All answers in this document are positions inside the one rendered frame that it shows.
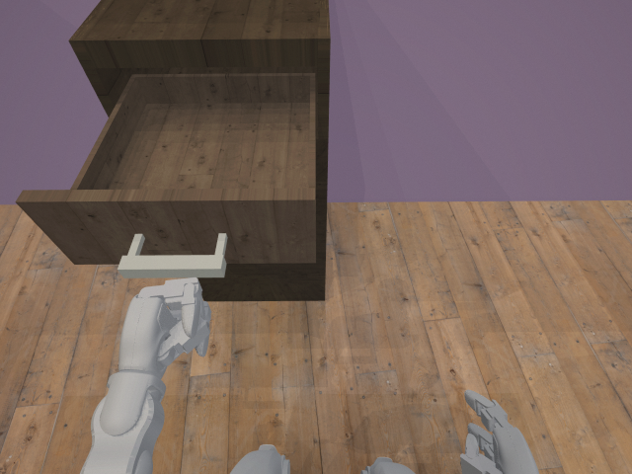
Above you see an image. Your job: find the left robot forearm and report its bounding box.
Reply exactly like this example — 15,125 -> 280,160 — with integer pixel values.
80,370 -> 166,474

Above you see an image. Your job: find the left robot thigh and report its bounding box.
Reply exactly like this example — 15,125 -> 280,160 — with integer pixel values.
230,450 -> 290,474

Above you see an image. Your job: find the handle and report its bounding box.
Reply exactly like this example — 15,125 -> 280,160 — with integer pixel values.
118,233 -> 228,278

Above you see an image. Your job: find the left robot hand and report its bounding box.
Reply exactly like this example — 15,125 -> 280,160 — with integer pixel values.
118,277 -> 211,379

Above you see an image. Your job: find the cabinet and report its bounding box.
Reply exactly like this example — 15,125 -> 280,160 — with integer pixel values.
69,0 -> 331,301

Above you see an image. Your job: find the drawer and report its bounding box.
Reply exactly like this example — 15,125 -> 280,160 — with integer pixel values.
15,73 -> 316,265

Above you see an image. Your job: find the right robot hand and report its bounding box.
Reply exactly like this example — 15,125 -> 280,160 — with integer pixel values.
460,390 -> 539,474

